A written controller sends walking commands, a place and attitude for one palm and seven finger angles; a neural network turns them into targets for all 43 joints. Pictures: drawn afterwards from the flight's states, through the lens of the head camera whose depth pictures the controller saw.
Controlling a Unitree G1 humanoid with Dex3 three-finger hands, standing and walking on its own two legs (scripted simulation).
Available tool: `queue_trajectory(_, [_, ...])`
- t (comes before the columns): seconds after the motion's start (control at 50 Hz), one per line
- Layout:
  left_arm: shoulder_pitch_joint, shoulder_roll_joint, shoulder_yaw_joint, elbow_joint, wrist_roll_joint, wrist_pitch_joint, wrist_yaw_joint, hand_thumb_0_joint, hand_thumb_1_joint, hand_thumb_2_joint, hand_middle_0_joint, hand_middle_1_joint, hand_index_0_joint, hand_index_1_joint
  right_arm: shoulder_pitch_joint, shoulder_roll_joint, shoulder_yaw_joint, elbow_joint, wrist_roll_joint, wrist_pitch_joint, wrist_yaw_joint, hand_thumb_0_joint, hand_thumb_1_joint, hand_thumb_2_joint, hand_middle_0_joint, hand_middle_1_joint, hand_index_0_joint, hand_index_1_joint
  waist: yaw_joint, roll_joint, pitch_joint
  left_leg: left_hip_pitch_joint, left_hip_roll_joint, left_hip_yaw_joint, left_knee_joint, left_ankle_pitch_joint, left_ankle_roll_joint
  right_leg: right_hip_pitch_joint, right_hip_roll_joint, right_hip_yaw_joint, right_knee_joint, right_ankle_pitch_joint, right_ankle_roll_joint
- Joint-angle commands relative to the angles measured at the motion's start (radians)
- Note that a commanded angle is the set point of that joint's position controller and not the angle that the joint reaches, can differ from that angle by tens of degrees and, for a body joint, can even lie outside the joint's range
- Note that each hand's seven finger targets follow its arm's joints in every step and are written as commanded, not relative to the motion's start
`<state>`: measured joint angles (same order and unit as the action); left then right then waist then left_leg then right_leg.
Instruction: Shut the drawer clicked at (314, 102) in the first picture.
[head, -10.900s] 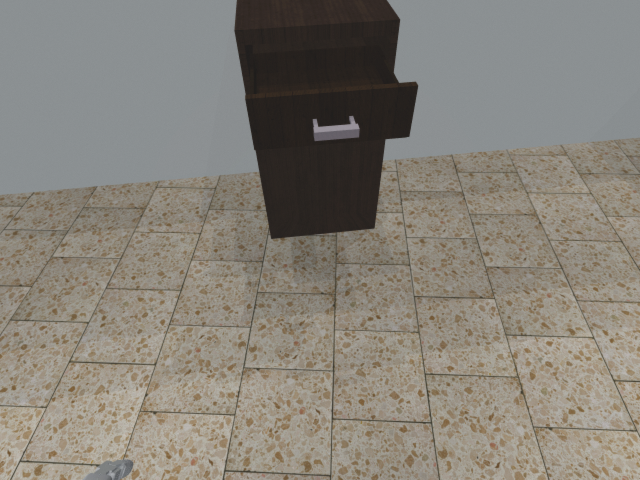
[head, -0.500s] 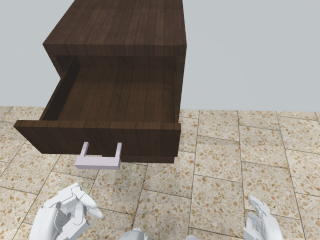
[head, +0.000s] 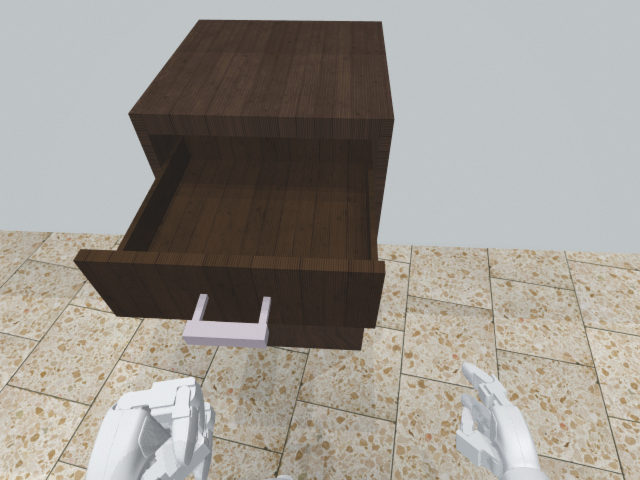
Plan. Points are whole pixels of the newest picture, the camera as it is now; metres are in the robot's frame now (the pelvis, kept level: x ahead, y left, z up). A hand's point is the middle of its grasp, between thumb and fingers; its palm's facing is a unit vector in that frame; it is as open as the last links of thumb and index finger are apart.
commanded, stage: raise the hand and make a fist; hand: left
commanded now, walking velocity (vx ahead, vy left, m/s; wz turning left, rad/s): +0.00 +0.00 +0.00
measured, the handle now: (230, 318) +0.32 +0.15 +0.02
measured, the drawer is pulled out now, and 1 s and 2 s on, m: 0.29 0.29 0.29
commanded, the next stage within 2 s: bring the fist close to the handle in 0.44 s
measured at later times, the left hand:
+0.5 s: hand (220, 434) +0.15 +0.10 +0.12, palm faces +0.02 -1.00 +0.00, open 3.2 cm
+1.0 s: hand (235, 417) +0.18 +0.10 +0.07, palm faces +0.01 -1.00 -0.02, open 3.2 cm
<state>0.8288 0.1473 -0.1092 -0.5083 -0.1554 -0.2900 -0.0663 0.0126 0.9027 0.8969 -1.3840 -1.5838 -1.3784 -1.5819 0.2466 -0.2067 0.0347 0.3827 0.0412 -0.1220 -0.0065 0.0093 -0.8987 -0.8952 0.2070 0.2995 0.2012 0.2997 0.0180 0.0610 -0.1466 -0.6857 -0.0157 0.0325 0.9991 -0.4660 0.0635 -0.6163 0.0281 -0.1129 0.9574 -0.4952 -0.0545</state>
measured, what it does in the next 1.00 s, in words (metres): stands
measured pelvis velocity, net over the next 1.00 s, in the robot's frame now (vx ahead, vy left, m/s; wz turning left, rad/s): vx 0.01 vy -0.02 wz -0.01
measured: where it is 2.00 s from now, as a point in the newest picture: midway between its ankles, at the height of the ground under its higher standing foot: outside the picture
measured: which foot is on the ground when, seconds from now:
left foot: down 0.00-1.00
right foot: down 0.00-1.00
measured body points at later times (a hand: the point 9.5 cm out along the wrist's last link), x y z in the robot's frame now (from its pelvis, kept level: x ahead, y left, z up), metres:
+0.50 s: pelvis +0.01 +0.00 +0.00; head +0.02 -0.02 +0.45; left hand +0.15 +0.16 +0.12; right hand +0.20 -0.23 -0.05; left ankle +0.02 +0.08 -0.68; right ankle +0.00 -0.09 -0.68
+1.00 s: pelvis +0.01 -0.02 -0.01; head +0.04 -0.03 +0.44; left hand +0.17 +0.16 +0.07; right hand +0.19 -0.25 -0.08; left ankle +0.02 +0.08 -0.68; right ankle +0.00 -0.09 -0.68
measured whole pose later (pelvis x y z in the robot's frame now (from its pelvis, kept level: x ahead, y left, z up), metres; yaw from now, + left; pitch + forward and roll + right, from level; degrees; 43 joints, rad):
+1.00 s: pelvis +0.01 -0.02 -0.01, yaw +0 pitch +12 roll -1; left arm 0.70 0.14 -0.08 -0.33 -0.14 -0.37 -0.04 0.01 0.90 0.90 -1.40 -1.60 -1.40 -1.60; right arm 0.25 -0.23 0.01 0.42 0.03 -0.10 0.00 0.01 -0.90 -0.90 0.21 0.30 0.20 0.30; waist -0.01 0.04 -0.15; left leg -0.77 0.00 0.03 1.05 -0.49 0.04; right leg -0.71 0.04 -0.12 1.02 -0.53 -0.08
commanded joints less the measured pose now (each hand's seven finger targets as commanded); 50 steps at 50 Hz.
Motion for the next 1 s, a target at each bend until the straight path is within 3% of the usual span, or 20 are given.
queue_trajectory(0.0, [0.066,0.023,-0.012,-0.274,0.003,-0.048,0.015,0.0,0.9,0.9,-1.4,-1.6,-1.4,-1.6,-0.088,-0.11,-0.051,-0.189,0.008,-0.059,-0.002,0.0,-0.9,-0.9,0.2,0.3,0.2,0.3,-0.014,-0.036,-0.04,0.12,0.034,-0.097,-0.194,0.171,-0.017,0.021,-0.01,0.047,-0.162,0.134,0.028])
queue_trajectory(0.14, [0.103,0.029,-0.017,-0.262,0.035,-0.023,0.04,0.0,0.9,0.9,-1.4,-1.6,-1.4,-1.6,-0.082,-0.111,-0.058,-0.199,0.006,-0.044,0.003,0.0,-0.9,-0.9,0.2,0.3,0.2,0.3,-0.011,-0.078,-0.022,0.099,0.031,-0.099,-0.198,0.151,-0.021,0.019,-0.009,0.044,-0.153,0.117,0.027])
queue_trajectory(0.18, [0.1,0.046,-0.001,-0.275,0.038,-0.03,0.05,0.0,0.9,0.9,-1.4,-1.6,-1.4,-1.6,-0.08,-0.11,-0.06,-0.201,0.005,-0.042,0.001,0.0,-0.9,-0.9,0.2,0.3,0.2,0.3,-0.004,-0.058,-0.03,0.102,0.03,-0.095,-0.192,0.161,-0.021,0.025,-0.009,0.05,-0.152,0.124,0.025])
queue_trajectory(0.26, [0.084,0.027,-0.02,-0.301,0.025,-0.055,0.053,0.0,0.9,0.9,-1.4,-1.6,-1.4,-1.6,-0.068,-0.112,-0.058,-0.203,0.005,-0.051,0.003,0.0,-0.9,-0.9,0.2,0.3,0.2,0.3,-0.014,-0.051,-0.047,0.111,0.031,-0.094,-0.182,0.174,-0.019,0.014,-0.007,0.05,-0.145,0.136,0.026])
queue_trajectory(0.32, [0.074,0.02,-0.033,-0.278,0.026,-0.057,0.052,0.0,0.9,0.9,-1.4,-1.6,-1.4,-1.6,-0.066,-0.114,-0.058,-0.2,0.006,-0.054,0.003,0.0,-0.9,-0.9,0.2,0.3,0.2,0.3,-0.022,-0.069,-0.023,0.094,0.029,-0.092,-0.176,0.153,-0.017,0.008,-0.009,0.061,-0.159,0.124,0.03])
queue_trajectory(0.42, [0.111,0.028,-0.021,-0.266,0.03,-0.046,0.045,0.0,0.9,0.9,-1.4,-1.6,-1.4,-1.6,-0.068,-0.11,-0.061,-0.197,0.007,-0.053,0.003,0.0,-0.9,-0.9,0.2,0.3,0.2,0.3,-0.011,-0.078,-0.054,0.094,0.024,-0.08,-0.168,0.173,-0.015,0.039,-0.015,0.075,-0.165,0.156,0.032])
queue_trajectory(0.52, [0.09,0.055,0.022,-0.25,0.027,-0.041,0.052,0.0,0.9,0.9,-1.4,-1.6,-1.4,-1.6,-0.07,-0.105,-0.061,-0.187,0.006,-0.043,-0.002,0.0,-0.9,-0.9,0.2,0.3,0.2,0.3,-0.013,-0.091,-0.034,0.084,0.021,-0.073,-0.159,0.17,-0.013,0.044,-0.018,0.096,-0.185,0.16,0.036])
queue_trajectory(0.62, [0.069,0.013,-0.005,-0.187,0.019,-0.071,0.039,0.0,0.9,0.9,-1.4,-1.6,-1.4,-1.6,-0.065,-0.113,-0.062,-0.175,0.0,-0.046,0.001,0.0,-0.9,-0.9,0.2,0.3,0.2,0.3,-0.026,-0.088,-0.048,0.076,0.016,-0.072,-0.137,0.203,-0.016,0.03,-0.016,0.091,-0.162,0.227,0.04])
queue_trajectory(0.64, [0.037,0.017,-0.009,-0.181,0.018,-0.079,0.034,0.0,0.9,0.9,-1.4,-1.6,-1.4,-1.6,-0.064,-0.115,-0.061,-0.173,-0.002,-0.049,0.0,0.0,-0.9,-0.9,0.2,0.3,0.2,0.3,-0.034,-0.099,-0.045,0.063,0.014,-0.073,-0.127,0.199,-0.014,0.028,-0.02,0.102,-0.163,0.233,0.044])
queue_trajectory(0.74, [-0.006,0.049,0.044,-0.127,0.017,-0.116,0.026,0.0,0.9,0.9,-1.4,-1.6,-1.4,-1.6,-0.061,-0.116,-0.067,-0.157,-0.006,-0.042,-0.001,0.0,-0.9,-0.9,0.2,0.3,0.2,0.3,-0.028,-0.09,-0.081,0.036,0.012,-0.068,-0.1,0.199,-0.018,0.027,-0.024,0.127,-0.151,0.24,0.045])
queue_trajectory(0.8, [-0.035,0.033,0.032,-0.103,0.014,-0.131,0.026,0.0,0.9,0.9,-1.4,-1.6,-1.4,-1.6,-0.062,-0.117,-0.065,-0.153,-0.007,-0.041,0.001,0.0,-0.9,-0.9,0.2,0.3,0.2,0.3,-0.033,-0.069,-0.096,0.029,0.009,-0.064,-0.085,0.196,-0.018,0.02,-0.026,0.134,-0.145,0.239,0.046])
queue_trajectory(0.98, [-0.102,0.048,0.073,0.008,0.008,-0.15,0.027,0.0,0.9,0.9,-1.4,-1.6,-1.4,-1.6,-0.07,-0.123,-0.069,-0.131,-0.012,-0.028,-0.001,0.0,-0.9,-0.9,0.2,0.3,0.2,0.3,-0.034,-0.102,-0.119,-0.025,0.011,-0.067,-0.058,0.194,-0.022,0.015,-0.033,0.153,-0.128,0.27,0.058])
